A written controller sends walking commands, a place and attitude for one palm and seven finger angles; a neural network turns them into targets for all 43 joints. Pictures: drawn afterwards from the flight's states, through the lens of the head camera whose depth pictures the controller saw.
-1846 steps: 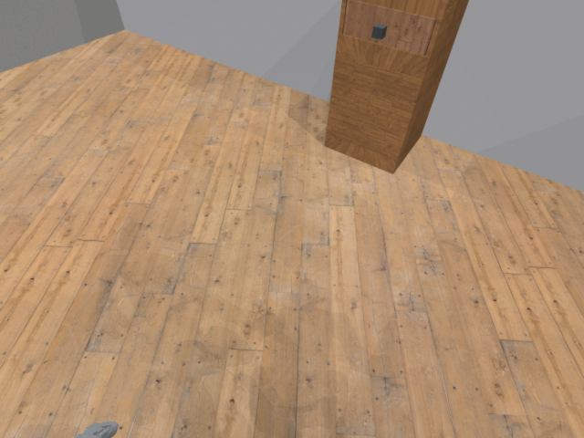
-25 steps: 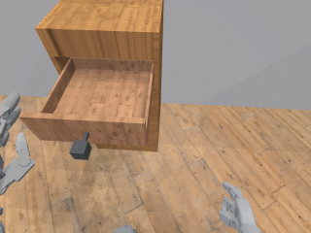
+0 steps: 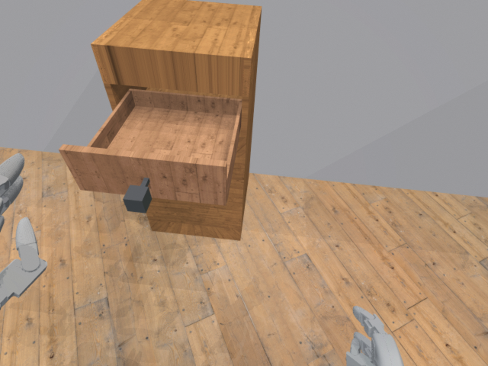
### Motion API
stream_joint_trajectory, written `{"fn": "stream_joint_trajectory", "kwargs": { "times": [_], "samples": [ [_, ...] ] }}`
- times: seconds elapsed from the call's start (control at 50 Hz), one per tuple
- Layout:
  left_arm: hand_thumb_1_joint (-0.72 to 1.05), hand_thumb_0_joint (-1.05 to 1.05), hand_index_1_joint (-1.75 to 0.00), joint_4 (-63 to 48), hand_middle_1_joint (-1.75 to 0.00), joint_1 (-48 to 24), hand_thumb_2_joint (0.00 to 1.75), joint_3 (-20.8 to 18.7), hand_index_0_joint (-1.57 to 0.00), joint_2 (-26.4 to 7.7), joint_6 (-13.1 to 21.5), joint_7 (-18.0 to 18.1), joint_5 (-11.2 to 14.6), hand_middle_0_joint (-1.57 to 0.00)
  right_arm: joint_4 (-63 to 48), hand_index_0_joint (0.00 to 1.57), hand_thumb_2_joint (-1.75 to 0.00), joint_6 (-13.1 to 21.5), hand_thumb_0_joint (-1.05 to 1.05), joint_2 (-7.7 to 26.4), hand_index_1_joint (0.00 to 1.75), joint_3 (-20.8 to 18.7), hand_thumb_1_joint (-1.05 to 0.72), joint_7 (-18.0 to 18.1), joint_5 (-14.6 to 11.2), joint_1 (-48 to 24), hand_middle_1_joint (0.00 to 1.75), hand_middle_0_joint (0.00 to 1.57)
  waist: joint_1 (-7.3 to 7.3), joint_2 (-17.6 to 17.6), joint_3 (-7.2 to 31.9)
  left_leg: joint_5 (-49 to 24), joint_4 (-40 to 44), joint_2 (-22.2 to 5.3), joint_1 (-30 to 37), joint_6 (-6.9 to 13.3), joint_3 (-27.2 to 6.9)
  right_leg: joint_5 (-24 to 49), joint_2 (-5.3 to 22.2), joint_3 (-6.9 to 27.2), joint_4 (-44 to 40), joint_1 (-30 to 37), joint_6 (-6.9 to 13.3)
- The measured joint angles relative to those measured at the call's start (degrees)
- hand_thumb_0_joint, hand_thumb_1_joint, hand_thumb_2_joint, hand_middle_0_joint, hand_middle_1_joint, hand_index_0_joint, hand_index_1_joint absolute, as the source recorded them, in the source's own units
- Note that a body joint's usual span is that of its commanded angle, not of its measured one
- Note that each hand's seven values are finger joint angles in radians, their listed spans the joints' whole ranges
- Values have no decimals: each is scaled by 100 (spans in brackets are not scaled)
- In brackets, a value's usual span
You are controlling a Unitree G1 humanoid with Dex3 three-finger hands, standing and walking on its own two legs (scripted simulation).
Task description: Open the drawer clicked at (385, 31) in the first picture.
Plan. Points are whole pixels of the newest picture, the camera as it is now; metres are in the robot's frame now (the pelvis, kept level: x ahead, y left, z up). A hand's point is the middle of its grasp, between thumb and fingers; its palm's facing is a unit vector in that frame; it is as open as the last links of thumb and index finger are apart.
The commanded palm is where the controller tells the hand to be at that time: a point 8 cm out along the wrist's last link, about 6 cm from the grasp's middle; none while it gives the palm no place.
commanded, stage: stop stepping back and stand still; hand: left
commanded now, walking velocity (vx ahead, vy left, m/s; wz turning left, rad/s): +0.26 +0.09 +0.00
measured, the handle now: (141, 192) +0.49 +0.27 -0.05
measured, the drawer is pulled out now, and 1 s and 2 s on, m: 0.30 0.30 0.30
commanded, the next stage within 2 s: let the arm hang, fingers relaxed in 1.08 s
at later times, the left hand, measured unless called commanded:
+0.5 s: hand (28, 310) +0.14 +0.23 +0.17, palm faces +0.39 -0.78 -0.49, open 7.4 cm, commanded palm +0.08 +0.26 +0.19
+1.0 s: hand (70, 290) +0.17 +0.21 +0.16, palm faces +0.31 -0.85 -0.42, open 7.4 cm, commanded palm +0.10 +0.26 +0.19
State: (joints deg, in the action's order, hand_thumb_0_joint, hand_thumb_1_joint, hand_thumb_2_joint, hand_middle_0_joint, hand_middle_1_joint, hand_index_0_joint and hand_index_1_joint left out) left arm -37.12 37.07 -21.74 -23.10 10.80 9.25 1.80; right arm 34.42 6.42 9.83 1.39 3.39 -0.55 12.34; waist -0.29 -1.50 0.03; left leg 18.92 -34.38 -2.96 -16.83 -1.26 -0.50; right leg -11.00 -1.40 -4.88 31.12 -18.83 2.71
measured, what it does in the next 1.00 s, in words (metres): steps on the spot: left foot, then right foot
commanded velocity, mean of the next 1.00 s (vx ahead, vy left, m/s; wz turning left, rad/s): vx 0.07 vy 0.00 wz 0.00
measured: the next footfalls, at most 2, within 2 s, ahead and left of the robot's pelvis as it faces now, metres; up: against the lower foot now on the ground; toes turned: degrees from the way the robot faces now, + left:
left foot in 0.20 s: +0.01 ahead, +0.09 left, +0.00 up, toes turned +2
right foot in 0.50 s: -0.01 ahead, -0.12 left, +0.00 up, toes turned -6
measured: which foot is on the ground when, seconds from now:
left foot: down 0.00-0.00, up 0.02-0.18, down 0.20-1.00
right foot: down 0.00-0.22, up 0.24-0.48, down 0.50-1.00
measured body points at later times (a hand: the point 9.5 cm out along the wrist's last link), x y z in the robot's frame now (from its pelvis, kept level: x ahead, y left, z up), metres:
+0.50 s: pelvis -0.05 -0.02 +0.00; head -0.05 -0.02 +0.45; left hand +0.11 +0.27 +0.20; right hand +0.09 -0.25 -0.09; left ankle -0.05 +0.10 -0.73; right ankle -0.05 -0.12 -0.73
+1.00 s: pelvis -0.03 -0.02 +0.01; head -0.01 -0.01 +0.46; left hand +0.15 +0.25 +0.18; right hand +0.15 -0.26 -0.06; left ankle -0.03 +0.09 -0.73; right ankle -0.05 -0.12 -0.73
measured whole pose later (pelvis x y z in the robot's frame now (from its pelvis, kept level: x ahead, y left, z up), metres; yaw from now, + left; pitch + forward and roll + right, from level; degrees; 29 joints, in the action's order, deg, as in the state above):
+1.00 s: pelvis -0.03 -0.02 +0.01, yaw +0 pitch +1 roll -1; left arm -33.7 36.8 -18.8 -20.8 10.0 8.4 2.6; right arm 33.7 5.6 11.6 1.1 3.4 -0.5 9.7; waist -0.9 -1.0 -1.2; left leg 14.8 -28.6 -1.7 -15.0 0.3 2.3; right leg -14.8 -0.7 -6.0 25.4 -11.9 1.6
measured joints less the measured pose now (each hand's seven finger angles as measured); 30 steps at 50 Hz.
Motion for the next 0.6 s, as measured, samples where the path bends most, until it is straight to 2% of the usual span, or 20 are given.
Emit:
{"fn": "stream_joint_trajectory", "kwargs": {
  "times": [0.04, 0.08, 0.1, 0.14, 0.2, 0.24, 0.3, 0.34, 0.38, 0.44, 0.48, 0.5, 0.54, 0.6],
  "samples": [
    [89, 2, -30, 221, -30, -204, 90, 129, -21, 150, -13, -21, -29, -21, 140, 20, -90, -80, 1, 37, 30, 9, -91, -12, 7, 23, 30, 21, 62, 33, 121, 460, -704, 129, -280, 99, -27, 38, 12, 31, -78, -68, 104],
    [89, 1, -30, 463, -30, -342, 90, 227, -21, 296, -29, -72, -25, -21, 291, 20, -90, -182, 1, 80, 30, 3, -91, -21, 37, 25, 30, 21, 82, -30, 238, 455, -1457, 300, -503, 151, 100, 125, 84, 105, -181, -153, 92],
    [89, 1, -30, 565, -30, -374, 90, 263, -21, 342, -57, -93, -27, -21, 336, 20, -90, -228, 1, 99, 30, 4, -91, -17, 49, 40, 30, 21, 67, -72, 297, 436, -1571, 352, -506, 174, 201, 135, 121, 125, -235, -189, 87],
    [89, 1, -30, 678, -30, -372, 90, 330, -21, 383, -120, -102, -55, -21, 345, 20, -90, -271, 2, 142, 30, 7, -91, 18, 70, 109, 30, 21, 3, -136, 413, 548, -1220, 389, -307, 254, 391, 77, 180, 85, -338, -262, 81],
    [89, 1, -30, 538, -30, -216, 90, 398, -21, 384, -171, -61, -87, -21, 169, 20, -90, -172, 2, 288, 30, -8, -91, 86, 115, 226, 30, 21, -137, -38, 451, 697, 349, 329, 347, 397, 446, -136, 101, -78, -320, -428, 30],
    [89, 2, -30, 384, -30, -151, 90, 358, -21, 255, -156, -19, -125, -21, 86, 20, -90, -86, 2, 272, 30, -86, -91, 112, 180, 232, 30, 21, -219, -124, 264, -149, 656, 354, 402, 416, 438, -734, 91, 1, 340, -663, -118],
    [89, 2, -30, 181, -30, 137, 90, 218, -21, 36, -177, -56, -131, -21, 53, 20, -90, 31, 2, 189, 30, -152, -91, 45, 111, 379, 30, 20, -211, -198, 233, -319, 629, 341, 499, 343, 507, -1124, -5, 120, 2177, -995, -283],
    [89, 2, -30, 101, -31, 296, 90, 157, -21, -48, -152, -70, -120, -21, 112, 20, -90, 114, 2, 153, 30, -152, -91, 19, 68, 513, 30, 20, -237, -132, 348, -335, 742, 306, 549, 312, 449, -1070, 14, 73, 2686, -981, -313],
    [89, 2, -30, 128, -31, 307, 90, 113, -21, -69, -93, -75, -103, -21, 214, 20, -90, 138, 2, 140, 30, -120, -91, 21, 47, 570, 30, 20, -194, -30, 396, -391, 832, 247, 556, 282, 393, -1025, 97, -1, 2366, -758, -322],
    [89, 2, -30, 297, -31, 125, 90, 21, -21, -47, -63, -54, -62, -21, 293, 20, -90, 72, 2, 121, 30, -33, -91, 54, 53, 506, 30, 20, -80, 105, 320, -380, 728, 144, 450, 207, 362, -1200, 196, -57, 1132, -194, -326],
    [89, 1, -30, 426, -30, -39, 90, -50, -21, -43, -82, -37, -53, -21, 273, 20, -90, 17, 2, 91, 30, 16, -91, 52, 54, 408, 30, 20, -35, 118, 231, -265, 458, 120, 288, 146, 370, -991, 261, -76, 204, 261, -312],
    [89, 1, -30, 484, -30, -125, 90, -67, -21, -28, -78, -34, -56, -21, 262, 20, -90, -5, 2, 83, 30, 28, -91, 41, 49, 329, 30, 21, -15, 123, 175, -166, 235, 100, 163, 116, 376, -584, 258, -57, -94, 362, -247],
    [89, 1, -30, 608, -30, -335, 90, 71, -21, 136, -97, -70, -28, -21, 328, 20, -90, -77, 2, 134, 30, -5, -91, 12, 30, 128, 30, 21, -35, 301, 23, 111, -353, 22, -110, 192, 207, -369, 126, -157, -8, 318, -98],
    [89, 2, -30, 551, -30, -379, 90, 310, -21, 337, -124, -142, -1, -21, 402, 20, -90, -172, 2, 165, 30, -92, -91, -49, 9, 2, 30, 21, -50, 255, -23, 410, -1230, 144, -460, 202, 110, -458, 112, -199, -74, 382, -7]
  ]
}}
